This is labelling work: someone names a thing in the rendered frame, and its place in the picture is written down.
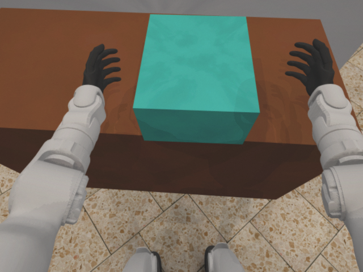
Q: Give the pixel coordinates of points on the right robot thigh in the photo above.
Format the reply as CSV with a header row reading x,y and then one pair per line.
x,y
224,260

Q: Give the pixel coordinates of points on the right robot upper arm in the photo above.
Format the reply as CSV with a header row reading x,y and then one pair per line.
x,y
342,196

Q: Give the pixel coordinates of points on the pedestal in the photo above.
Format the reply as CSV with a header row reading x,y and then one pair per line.
x,y
43,55

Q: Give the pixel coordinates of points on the carton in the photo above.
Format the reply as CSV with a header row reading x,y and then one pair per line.
x,y
196,80

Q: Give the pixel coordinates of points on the left robot upper arm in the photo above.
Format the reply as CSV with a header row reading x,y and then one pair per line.
x,y
49,196

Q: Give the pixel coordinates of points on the right robot forearm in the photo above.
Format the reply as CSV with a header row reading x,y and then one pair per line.
x,y
334,129

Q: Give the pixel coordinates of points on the left robot forearm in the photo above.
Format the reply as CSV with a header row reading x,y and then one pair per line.
x,y
75,137

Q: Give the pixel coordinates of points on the left robot foot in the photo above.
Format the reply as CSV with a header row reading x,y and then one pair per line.
x,y
159,266

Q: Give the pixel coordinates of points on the left robot hand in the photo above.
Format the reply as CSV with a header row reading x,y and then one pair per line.
x,y
94,73

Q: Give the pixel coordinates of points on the right robot hand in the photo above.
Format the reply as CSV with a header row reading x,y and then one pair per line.
x,y
319,71

